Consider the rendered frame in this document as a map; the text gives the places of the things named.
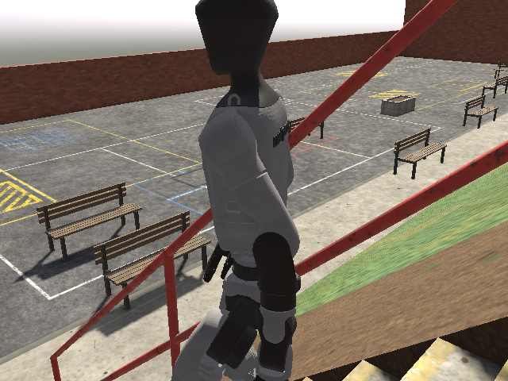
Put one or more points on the stairs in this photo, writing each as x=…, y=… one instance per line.
x=442, y=361

